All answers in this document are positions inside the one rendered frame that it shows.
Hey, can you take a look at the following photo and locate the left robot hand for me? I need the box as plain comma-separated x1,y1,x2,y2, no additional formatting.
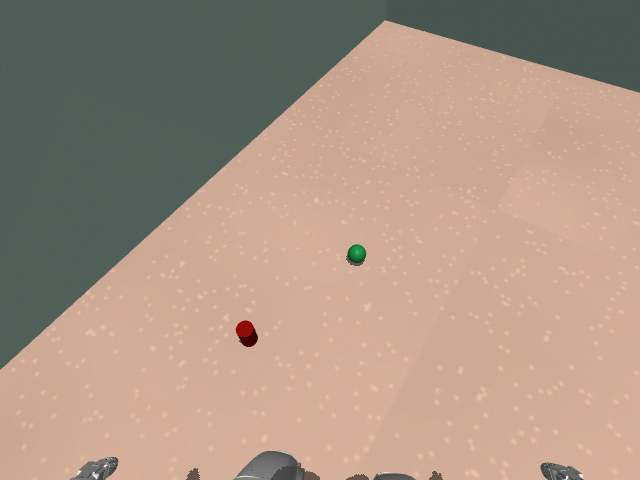
69,457,118,480

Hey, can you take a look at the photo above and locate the right robot hand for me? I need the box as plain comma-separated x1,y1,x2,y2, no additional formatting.
541,463,584,480

